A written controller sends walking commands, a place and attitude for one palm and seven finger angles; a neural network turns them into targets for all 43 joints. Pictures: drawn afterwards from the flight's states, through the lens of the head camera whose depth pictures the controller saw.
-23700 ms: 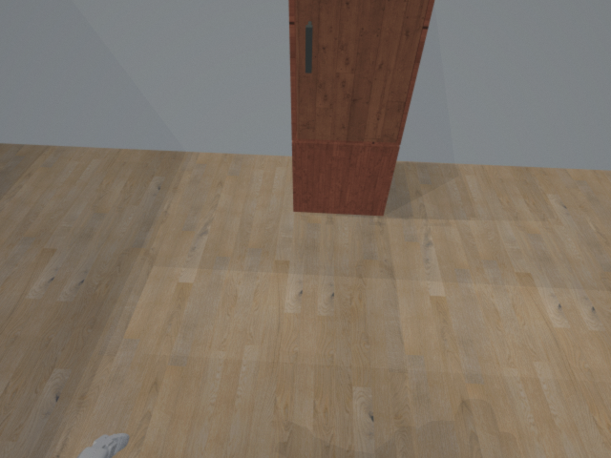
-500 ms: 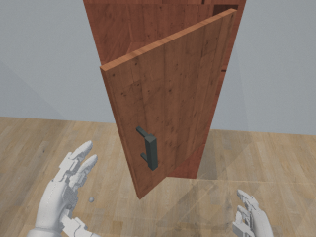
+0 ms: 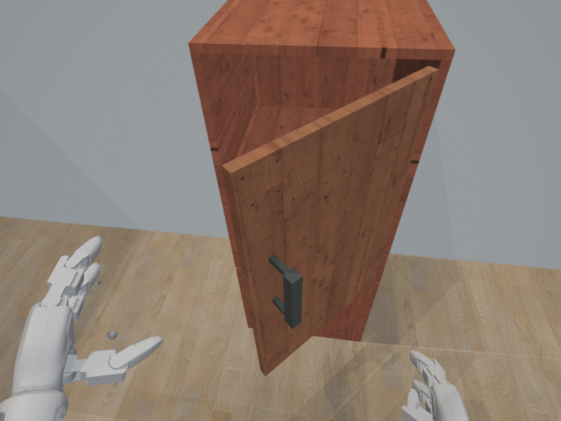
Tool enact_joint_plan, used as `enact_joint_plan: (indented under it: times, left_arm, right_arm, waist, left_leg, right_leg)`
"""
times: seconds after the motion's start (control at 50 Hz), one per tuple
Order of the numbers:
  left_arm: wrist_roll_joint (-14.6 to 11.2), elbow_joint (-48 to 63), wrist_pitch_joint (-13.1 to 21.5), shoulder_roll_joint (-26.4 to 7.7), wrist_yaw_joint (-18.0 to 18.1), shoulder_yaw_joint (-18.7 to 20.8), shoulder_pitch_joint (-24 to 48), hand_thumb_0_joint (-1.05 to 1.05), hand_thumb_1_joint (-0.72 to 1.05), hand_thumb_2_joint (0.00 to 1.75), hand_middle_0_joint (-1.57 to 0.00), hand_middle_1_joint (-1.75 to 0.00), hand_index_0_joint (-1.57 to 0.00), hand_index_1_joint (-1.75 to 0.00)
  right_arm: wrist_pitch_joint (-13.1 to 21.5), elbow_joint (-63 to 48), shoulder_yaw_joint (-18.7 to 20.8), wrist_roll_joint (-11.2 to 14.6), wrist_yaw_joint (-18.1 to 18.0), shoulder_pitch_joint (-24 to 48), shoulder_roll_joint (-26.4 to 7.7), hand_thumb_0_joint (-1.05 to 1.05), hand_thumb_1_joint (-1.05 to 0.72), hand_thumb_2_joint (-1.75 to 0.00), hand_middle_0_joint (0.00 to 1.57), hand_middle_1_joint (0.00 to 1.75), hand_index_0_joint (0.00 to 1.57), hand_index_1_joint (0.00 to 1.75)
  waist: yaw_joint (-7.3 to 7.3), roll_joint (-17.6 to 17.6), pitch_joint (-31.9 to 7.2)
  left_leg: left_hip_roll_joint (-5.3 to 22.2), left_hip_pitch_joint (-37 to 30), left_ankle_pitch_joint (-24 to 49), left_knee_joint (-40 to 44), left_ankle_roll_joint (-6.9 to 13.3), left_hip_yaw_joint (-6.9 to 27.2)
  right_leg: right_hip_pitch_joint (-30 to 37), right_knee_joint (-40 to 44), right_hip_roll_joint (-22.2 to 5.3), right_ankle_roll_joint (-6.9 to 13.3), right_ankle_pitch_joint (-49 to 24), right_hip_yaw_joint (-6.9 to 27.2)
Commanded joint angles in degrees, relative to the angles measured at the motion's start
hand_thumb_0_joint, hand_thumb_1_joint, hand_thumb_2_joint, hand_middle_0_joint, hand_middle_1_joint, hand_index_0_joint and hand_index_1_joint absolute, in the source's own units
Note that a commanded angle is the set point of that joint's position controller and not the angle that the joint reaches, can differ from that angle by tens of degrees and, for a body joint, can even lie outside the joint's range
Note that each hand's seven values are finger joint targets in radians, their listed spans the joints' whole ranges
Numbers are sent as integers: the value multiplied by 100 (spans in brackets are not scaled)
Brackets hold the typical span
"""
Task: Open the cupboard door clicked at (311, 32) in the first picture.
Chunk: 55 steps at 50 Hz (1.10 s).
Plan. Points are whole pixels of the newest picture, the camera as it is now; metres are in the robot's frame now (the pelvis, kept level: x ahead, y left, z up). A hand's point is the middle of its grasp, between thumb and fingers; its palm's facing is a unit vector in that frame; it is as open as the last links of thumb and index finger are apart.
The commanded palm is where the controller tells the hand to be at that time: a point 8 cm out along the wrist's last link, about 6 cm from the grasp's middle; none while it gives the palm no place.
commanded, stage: draw the hand back to the body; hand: left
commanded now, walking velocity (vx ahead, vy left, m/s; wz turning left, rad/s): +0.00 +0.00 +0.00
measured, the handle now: (284, 292) +0.31 +0.04 +0.01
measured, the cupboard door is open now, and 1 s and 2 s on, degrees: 48 48 48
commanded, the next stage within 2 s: step back with the hand held close in 0.70 s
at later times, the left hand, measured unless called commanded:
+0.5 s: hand (74, 294) +0.19 +0.24 +0.17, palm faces +0.46 -0.79 -0.40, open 7.7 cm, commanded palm +0.14 +0.28 +0.18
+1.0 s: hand (78, 304) +0.19 +0.24 +0.16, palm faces +0.39 -0.79 -0.47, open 7.4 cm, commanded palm +0.13 +0.28 +0.19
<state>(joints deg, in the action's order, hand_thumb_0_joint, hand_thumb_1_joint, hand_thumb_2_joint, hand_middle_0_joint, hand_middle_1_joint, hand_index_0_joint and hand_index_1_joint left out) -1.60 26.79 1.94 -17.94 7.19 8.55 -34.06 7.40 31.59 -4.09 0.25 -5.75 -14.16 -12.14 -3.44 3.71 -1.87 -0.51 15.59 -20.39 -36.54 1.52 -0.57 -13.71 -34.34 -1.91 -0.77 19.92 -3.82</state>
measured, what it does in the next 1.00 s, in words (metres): stands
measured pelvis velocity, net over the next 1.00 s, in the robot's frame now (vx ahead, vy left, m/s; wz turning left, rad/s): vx -0.02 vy -0.02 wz -0.01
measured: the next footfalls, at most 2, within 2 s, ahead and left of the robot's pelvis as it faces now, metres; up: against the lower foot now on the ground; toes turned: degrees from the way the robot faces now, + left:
right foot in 2.00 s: -0.27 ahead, -0.12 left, +0.00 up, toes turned -3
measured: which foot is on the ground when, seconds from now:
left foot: down 0.00-1.00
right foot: down 0.00-1.00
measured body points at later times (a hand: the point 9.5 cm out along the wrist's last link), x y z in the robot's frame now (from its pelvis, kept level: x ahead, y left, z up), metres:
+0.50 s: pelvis +0.01 -0.02 +0.02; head -0.01 -0.04 +0.47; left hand +0.16 +0.28 +0.19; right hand +0.20 -0.24 -0.07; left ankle -0.01 +0.10 -0.73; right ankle -0.02 -0.13 -0.73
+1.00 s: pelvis -0.02 -0.02 +0.02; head +0.00 -0.04 +0.47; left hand +0.16 +0.28 +0.19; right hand +0.17 -0.26 -0.07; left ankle -0.01 +0.10 -0.73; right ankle -0.02 -0.13 -0.73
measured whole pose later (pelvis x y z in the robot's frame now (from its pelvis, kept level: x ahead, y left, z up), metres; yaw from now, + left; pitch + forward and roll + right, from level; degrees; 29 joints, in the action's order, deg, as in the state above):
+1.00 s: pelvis -0.02 -0.02 +0.02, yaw -1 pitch -2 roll -1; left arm -2.6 22.5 6.9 -20.8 6.0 21.2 -28.4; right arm 2.5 34.7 -0.4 -0.3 -4.5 -8.6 -13.7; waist -1.5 3.7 2.6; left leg 1.8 10.8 -13.1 -25.4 -0.3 -0.2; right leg -8.2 -21.4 0.8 1.0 11.7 -4.3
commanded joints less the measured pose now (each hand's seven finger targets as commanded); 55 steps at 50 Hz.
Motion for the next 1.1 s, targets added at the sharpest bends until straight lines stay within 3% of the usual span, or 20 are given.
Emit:
enact_joint_plan:
  times: [0.0, 0.1, 0.18, 0.22, 0.3, 0.4, 0.54, 0.64, 0.7, 0.78, 0.8, 0.82, 0.84, 0.86, 0.92, 0.98, 1.04, 1.08]
  left_arm:
    - [12, 1206, 409, -795, 143, 831, 502, 0, 37, 68, -18, -30, -18, -30]
    - [-46, 981, 417, -879, 113, 1125, 630, 0, 55, 75, -19, -30, -19, -30]
    - [-57, 1018, 477, -1186, 132, 1561, 886, 0, 69, 81, -19, -30, -19, -30]
    - [-88, 1071, 497, -1171, 122, 1628, 1018, 0, 76, 84, -19, -30, -19, -30]
    - [-141, 940, 522, -1298, 128, 1871, 1213, 0, 90, 90, -20, -30, -20, -30]
    - [-158, 538, 462, -882, 23, 1487, 966, 0, 90, 90, -20, -30, -20, -30]
    - [-120, 997, 580, -1266, 54, 1759, 1187, 0, 90, 90, -20, -30, -20, -30]
    - [-119, 939, 594, -1225, 63, 1728, 1205, 0, 90, 90, -20, -30, -20, -30]
    - [-148, 664, 581, -1106, 36, 1650, 1128, 0, 90, 90, -20, -30, -20, -30]
    - [-169, 410, 604, -1113, 2, 1679, 1083, 0, 90, 90, -20, -30, -20, -30]
    - [-159, 758, 662, -1296, 22, 1741, 1708, 0, 90, 90, -20, -30, -20, -30]
    - [-106, 850, 852, -1930, 58, 2381, 1982, 0, 90, 90, -20, -30, -20, -30]
    - [-107, 410, 839, -1529, -3, 2097, 1327, 0, 90, 90, -20, -30, -20, -30]
    - [-92, 368, 796, -1426, -33, 1967, 1085, 0, 90, 90, -20, -30, -20, -30]
    - [-88, 693, 847, -1336, -35, 1888, 687, 0, 90, 90, -20, -30, -20, -30]
    - [-115, 1048, 848, -1457, 20, 2011, 369, 0, 90, 90, -20, -30, -20, -30]
    - [-131, 1289, 850, -1621, 86, 2200, 205, 0, 90, 90, -20, -30, -20, -30]
    - [-131, 1428, 890, -1763, 135, 2335, 181, 0, 90, 90, -20, -30, -20, -30]
  right_arm:
    - [405, -814, 275, -13, -50, 814, -612, 0, -90, -90, 20, 30, 20, 30]
    - [347, -663, 323, -35, -1, 929, -626, 0, -90, -90, 20, 30, 20, 30]
    - [290, -567, 368, -45, 0, 1009, -642, 0, -90, -90, 20, 30, 20, 30]
    - [261, -536, 376, -50, 19, 1006, -626, 0, -90, -90, 20, 30, 20, 30]
    - [236, -466, 410, -58, 18, 1063, -643, 0, -90, -90, 20, 30, 20, 30]
    - [144, -428, 485, -50, 83, 1065, -687, 0, -90, -90, 20, 30, 20, 30]
    - [150, -433, 506, -71, 39, 1165, -641, 0, -90, -90, 20, 30, 20, 30]
    - [216, -372, 489, -68, 29, 1188, -618, 0, -90, -90, 20, 30, 20, 30]
    - [211, -345, 503, -60, 29, 1207, -628, 0, -90, -90, 20, 30, 20, 30]
    - [193, -305, 538, -65, 16, 1213, -645, 0, -90, -90, 20, 30, 20, 30]
    - [207, -300, 535, -46, 17, 1256, -661, 0, -90, -90, 20, 30, 20, 30]
    - [78, -506, 511, 18, 29, 1083, -765, 0, -90, -90, 20, 30, 20, 30]
    - [-19, -420, 526, -26, 27, 1105, -686, 0, -90, -90, 20, 30, 20, 30]
    - [-77, -469, 546, -30, 51, 1163, -698, 0, -90, -90, 20, 30, 20, 30]
    - [-208, -568, 576, -45, 48, 1120, -722, 0, -90, -90, 20, 30, 20, 30]
    - [-300, -669, 634, -25, 26, 1110, -747, 0, -90, -90, 20, 30, 20, 30]
    - [-375, -784, 681, 8, 15, 1073, -709, 0, -90, -90, 20, 30, 20, 30]
    - [-402, -789, 700, 19, -24, 1111, -701, 0, -90, -90, 20, 30, 20, 30]
  waist:
    - [3, 8, -268]
    - [-37, -210, -87]
    - [-97, 125, -147]
    - [-81, 238, -190]
    - [-86, 32, -100]
    - [-43, -195, 29]
    - [-94, -23, -298]
    - [-72, 162, -16]
    - [-57, -165, 218]
    - [-80, -346, 215]
    - [-22, -174, 84]
    - [213, -354, 510]
    - [223, -589, 352]
    - [219, -662, 343]
    - [246, -235, -202]
    - [241, -40, -679]
    - [248, -381, -906]
    - [249, -268, -910]
  left_leg:
    - [179, -442, 1813, 1056, -116, 266]
    - [197, -649, 2061, 1289, -118, 185]
    - [158, -817, 2209, 1395, -109, 95]
    - [163, -939, 2293, 1446, -126, 89]
    - [153, -1012, 2300, 1503, -96, 61]
    - [171, -1107, 2265, 1570, -43, 2]
    - [94, -1264, 2199, 1532, -12, -67]
    - [83, -1232, 2044, 1574, -26, -70]
    - [106, -1191, 1857, 1635, -14, -55]
    - [102, -1198, 1678, 1644, 23, -82]
    - [88, -1281, 1635, 1628, 33, -99]
    - [186, -816, 1437, 1389, 92, 87]
    - [190, -839, 1506, 1216, 87, 103]
    - [170, -860, 1582, 1128, 81, 72]
    - [224, -873, 2093, 1096, 41, 8]
    - [294, -876, 2673, 1082, 9, 24]
    - [353, -780, 2766, 999, -11, 31]
    - [366, -642, 2822, 1030, -15, 103]
  right_leg:
    - [391, 738, 110, 205, -1267, 4]
    - [648, 996, 134, 188, -1550, 3]
    - [888, 1166, 129, 221, -1770, 59]
    - [922, 1213, 129, 207, -1819, 71]
    - [980, 1340, 141, 193, -1947, 77]
    - [927, 1462, 145, 143, -1965, 88]
    - [1076, 1538, 131, 147, -2079, 166]
    - [942, 1662, 138, 151, -1921, 184]
    - [828, 1749, 159, 127, -1687, 156]
    - [815, 1856, 145, 113, -1497, 211]
    - [794, 1872, 126, 102, -1467, 265]
    - [190, 2125, -130, 73, -1638, 590]
    - [190, 2094, -263, 86, -1762, 528]
    - [121, 2093, -307, 81, -1927, 565]
    - [369, 1719, -361, 77, -2565, 429]
    - [633, 1420, -333, 64, -2978, 344]
    - [642, 1245, -314, 47, -3111, 379]
    - [657, 1134, -312, 74, -3111, 369]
